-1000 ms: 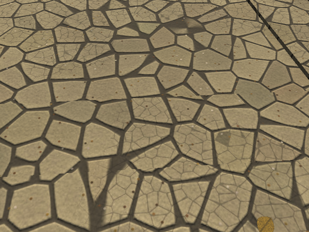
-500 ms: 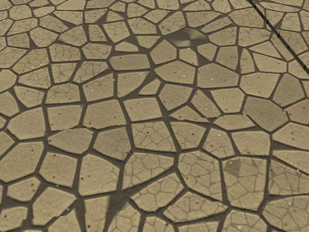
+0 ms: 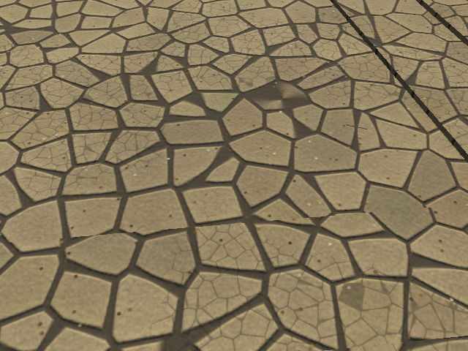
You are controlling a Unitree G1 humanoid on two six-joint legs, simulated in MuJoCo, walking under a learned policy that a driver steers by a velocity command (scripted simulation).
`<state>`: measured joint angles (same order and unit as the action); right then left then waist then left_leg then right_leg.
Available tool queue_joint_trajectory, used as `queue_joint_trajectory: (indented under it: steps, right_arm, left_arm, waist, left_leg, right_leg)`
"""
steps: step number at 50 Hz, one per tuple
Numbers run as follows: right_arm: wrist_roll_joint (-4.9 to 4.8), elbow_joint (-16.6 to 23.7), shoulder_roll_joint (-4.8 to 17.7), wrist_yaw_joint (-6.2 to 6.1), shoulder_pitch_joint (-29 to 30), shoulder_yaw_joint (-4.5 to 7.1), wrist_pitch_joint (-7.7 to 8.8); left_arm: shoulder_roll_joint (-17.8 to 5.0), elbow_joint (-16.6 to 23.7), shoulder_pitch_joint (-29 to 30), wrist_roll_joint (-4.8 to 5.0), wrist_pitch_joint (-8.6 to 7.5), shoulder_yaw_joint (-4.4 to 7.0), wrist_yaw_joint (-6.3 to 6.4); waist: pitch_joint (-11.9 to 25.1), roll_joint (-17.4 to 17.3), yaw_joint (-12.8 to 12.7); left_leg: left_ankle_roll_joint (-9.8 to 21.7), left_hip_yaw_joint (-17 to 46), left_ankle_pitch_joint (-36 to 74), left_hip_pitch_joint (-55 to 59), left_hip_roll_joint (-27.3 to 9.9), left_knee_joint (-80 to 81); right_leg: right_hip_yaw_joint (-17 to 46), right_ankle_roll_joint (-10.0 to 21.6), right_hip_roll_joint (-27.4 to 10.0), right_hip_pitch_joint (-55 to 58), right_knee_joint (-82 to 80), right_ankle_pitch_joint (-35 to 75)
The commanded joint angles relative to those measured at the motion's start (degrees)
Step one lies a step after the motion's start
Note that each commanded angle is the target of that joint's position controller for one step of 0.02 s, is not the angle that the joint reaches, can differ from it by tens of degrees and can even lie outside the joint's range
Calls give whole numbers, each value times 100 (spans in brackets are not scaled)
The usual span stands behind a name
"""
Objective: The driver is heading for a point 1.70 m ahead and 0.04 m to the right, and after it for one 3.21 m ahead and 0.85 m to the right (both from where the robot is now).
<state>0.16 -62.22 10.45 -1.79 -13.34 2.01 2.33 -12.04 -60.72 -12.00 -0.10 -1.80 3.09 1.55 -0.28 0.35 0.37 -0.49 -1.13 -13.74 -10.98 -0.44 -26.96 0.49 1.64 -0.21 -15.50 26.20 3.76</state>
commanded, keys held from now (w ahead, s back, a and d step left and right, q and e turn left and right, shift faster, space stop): no key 1.00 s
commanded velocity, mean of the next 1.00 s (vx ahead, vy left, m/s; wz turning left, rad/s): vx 0.00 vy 0.00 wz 0.00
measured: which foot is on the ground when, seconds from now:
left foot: down 0.00-1.00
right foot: down 0.00-1.00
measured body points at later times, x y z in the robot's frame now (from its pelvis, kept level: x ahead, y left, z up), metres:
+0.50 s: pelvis +0.02 +0.00 +0.00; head +0.03 -0.01 +0.45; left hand +0.04 +0.23 -0.16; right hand -0.01 -0.23 -0.16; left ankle +0.00 +0.12 -0.74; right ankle +0.04 -0.12 -0.74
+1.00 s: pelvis +0.03 -0.01 +0.00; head +0.04 -0.01 +0.45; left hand +0.02 +0.22 -0.16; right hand -0.02 -0.22 -0.16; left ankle +0.00 +0.12 -0.74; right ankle +0.04 -0.12 -0.74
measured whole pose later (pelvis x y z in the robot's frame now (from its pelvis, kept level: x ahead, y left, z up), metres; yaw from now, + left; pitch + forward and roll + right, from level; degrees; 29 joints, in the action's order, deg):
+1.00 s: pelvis +0.03 -0.01 +0.00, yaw -1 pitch +0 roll +0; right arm -0.7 -66.7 7.4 -2.1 -20.9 1.4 3.0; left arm -8.9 -66.7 -17.1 0.4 -1.8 0.3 1.7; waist -0.1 0.4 0.4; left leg -1.6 -2.5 -1.2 -10.9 -2.0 -26.5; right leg 0.0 2.4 0.5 -13.8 24.2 2.0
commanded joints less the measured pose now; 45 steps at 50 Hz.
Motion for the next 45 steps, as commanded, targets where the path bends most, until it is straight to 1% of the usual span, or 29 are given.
queue_joint_trajectory:
  steps: [1,5,13,19,29,45]
  right_arm:
    - [-1,22,494,-17,-301,84,48]
    - [-23,-99,427,-5,-413,69,74]
    - [-38,-266,289,-5,-640,40,94]
    - [-48,-351,237,-13,-800,31,100]
    - [-64,-425,167,-33,-1025,16,96]
    - [-85,-457,116,-45,-1293,-2,87]
  left_arm:
    - [-491,75,-11,14,-53,62,39]
    - [-420,-68,-104,12,-33,23,49]
    - [-331,-293,-261,21,1,-45,52]
    - [-264,-397,-358,22,9,-89,46]
    - [-204,-506,-543,28,-7,-150,31]
    - [-161,-560,-869,43,-26,-206,27]
  waist:
    - [-78,94,67]
    - [-69,6,29]
    - [-160,-21,14]
    - [-215,-31,15]
    - [-259,-5,22]
    - [-309,-32,9]
  left_leg:
    - [61,56,736,-351,-159,529]
    - [56,1,871,-452,-154,557]
    - [46,-57,1056,-473,-156,593]
    - [43,-85,1154,-475,-158,598]
    - [50,-112,1296,-455,-165,580]
    - [73,-113,1486,-445,-189,600]
  right_leg:
    - [227,155,-138,261,-498,-14]
    - [194,158,-133,456,-438,222]
    - [152,170,-125,478,-452,359]
    - [135,173,-116,459,-481,423]
    - [110,182,-114,404,-539,492]
    - [69,187,-116,359,-578,574]
Next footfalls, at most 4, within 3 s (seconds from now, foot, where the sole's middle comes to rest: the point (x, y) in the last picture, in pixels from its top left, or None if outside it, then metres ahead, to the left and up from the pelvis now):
2.28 right None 0.14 -0.16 -0.81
2.76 left None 0.47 0.09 -0.81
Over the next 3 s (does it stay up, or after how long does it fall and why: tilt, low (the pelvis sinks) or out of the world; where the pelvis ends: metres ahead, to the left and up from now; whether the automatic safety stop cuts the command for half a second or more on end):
stays up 0.42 0.01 -0.02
